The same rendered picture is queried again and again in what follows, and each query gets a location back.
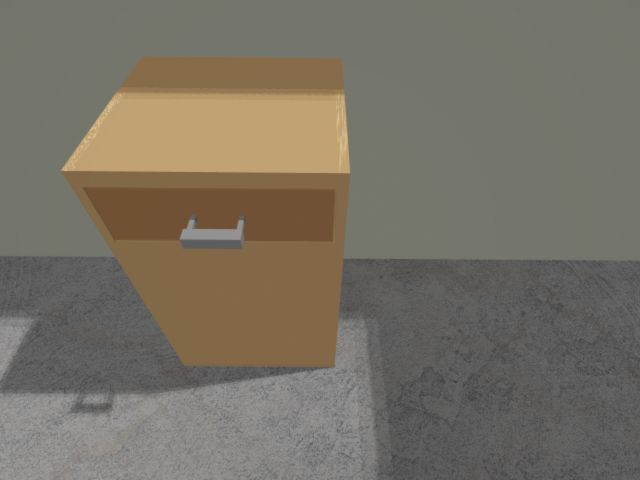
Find cabinet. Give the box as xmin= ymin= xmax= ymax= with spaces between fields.
xmin=61 ymin=56 xmax=350 ymax=367

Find handle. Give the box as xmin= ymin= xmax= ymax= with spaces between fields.
xmin=180 ymin=215 xmax=245 ymax=249

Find drawer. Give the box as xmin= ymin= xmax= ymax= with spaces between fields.
xmin=86 ymin=187 xmax=335 ymax=242

